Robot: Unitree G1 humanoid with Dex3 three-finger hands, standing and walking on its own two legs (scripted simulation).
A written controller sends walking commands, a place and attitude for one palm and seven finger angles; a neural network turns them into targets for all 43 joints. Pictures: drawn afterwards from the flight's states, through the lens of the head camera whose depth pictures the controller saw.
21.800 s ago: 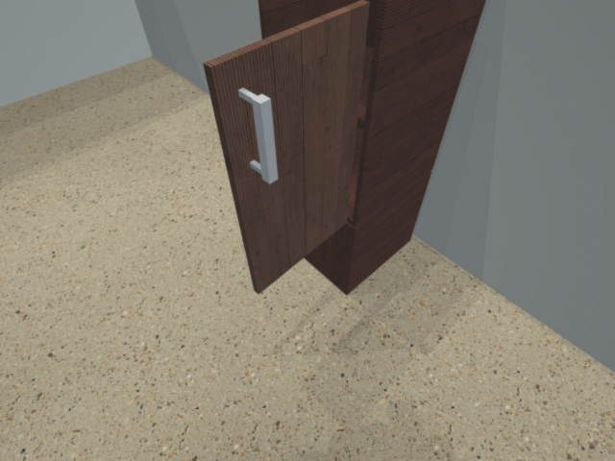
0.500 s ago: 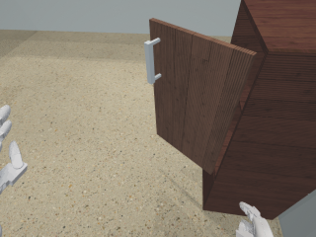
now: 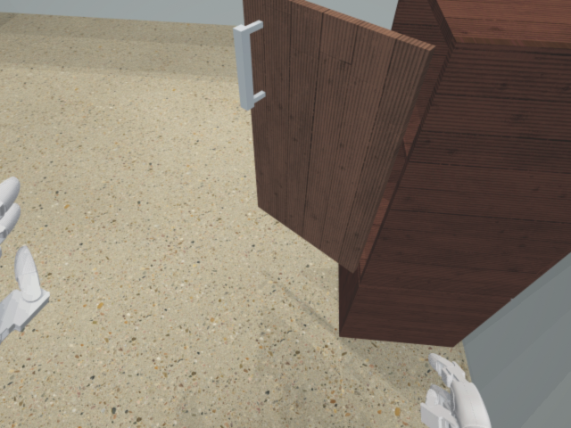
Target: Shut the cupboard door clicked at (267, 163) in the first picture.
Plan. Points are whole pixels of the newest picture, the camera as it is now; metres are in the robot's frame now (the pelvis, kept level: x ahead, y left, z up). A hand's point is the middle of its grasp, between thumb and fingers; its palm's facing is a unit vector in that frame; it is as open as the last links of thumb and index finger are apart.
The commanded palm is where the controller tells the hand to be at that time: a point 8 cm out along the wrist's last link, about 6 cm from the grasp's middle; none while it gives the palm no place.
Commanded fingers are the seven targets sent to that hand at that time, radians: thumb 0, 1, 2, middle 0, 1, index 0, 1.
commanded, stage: step back with the hand held close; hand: left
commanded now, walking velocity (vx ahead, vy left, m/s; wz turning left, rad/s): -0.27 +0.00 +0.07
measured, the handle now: (251, 67) +0.70 +0.10 +0.14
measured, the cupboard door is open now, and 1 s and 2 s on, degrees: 54 54 54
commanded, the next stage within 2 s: stop stepping back and stand still in 0.50 s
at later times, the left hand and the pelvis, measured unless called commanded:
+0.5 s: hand (2, 402) +0.13 +0.25 +0.15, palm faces +0.36 -0.83 -0.43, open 7.5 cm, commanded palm +0.04 +0.29 +0.19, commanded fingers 0.00 0.90 0.90 -0.20 -0.30 -0.20 -0.30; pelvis -0.10 -0.01 +0.00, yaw -1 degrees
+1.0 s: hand out of the picture +0.02 +0.24 +0.14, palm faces +0.41 -0.86 -0.31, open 7.5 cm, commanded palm -0.06 +0.30 +0.19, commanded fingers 0.00 0.90 0.90 -0.20 -0.30 -0.20 -0.30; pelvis -0.20 +0.00 +0.00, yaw +0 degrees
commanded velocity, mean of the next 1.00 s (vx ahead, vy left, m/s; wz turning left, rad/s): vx -0.13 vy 0.01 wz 0.02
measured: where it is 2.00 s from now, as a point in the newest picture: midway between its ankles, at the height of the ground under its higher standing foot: outside the picture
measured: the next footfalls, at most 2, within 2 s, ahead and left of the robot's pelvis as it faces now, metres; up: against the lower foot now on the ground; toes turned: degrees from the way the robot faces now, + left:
right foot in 0.46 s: -0.18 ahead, -0.08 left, +0.00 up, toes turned -2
left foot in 0.92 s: -0.13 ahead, +0.12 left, +0.00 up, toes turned +2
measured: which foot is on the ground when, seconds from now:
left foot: down 0.00-0.66, up 0.68-0.90, down 0.92-1.00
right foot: down 0.00-0.20, up 0.22-0.44, down 0.46-1.00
